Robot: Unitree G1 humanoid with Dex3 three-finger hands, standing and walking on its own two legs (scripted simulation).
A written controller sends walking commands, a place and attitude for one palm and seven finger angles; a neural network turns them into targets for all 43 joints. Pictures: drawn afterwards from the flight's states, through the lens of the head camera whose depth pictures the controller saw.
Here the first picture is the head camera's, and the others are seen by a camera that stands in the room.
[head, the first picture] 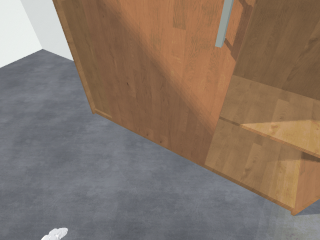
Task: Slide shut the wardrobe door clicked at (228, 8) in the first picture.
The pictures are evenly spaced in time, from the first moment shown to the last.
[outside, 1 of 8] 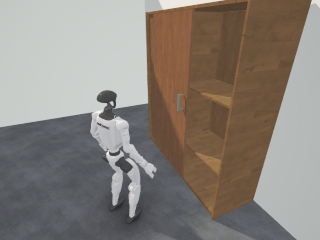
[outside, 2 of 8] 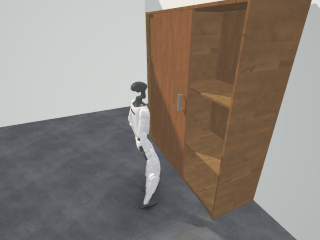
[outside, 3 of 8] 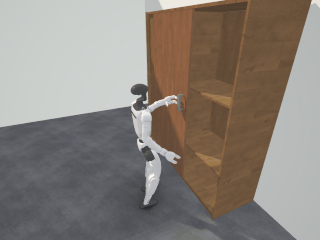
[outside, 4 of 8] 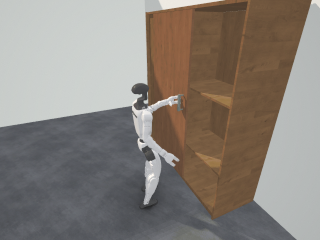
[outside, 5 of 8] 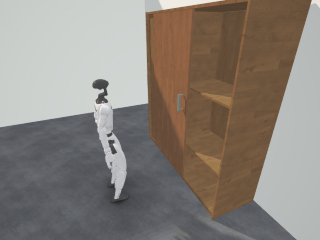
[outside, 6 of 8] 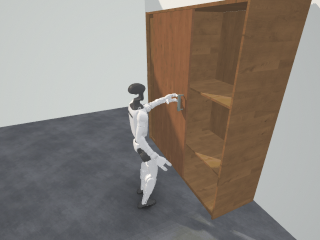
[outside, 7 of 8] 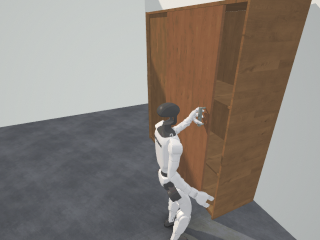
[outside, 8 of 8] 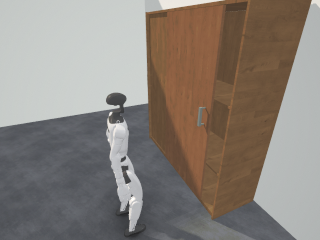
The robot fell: no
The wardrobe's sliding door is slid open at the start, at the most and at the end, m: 0.57 0.57 0.20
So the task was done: no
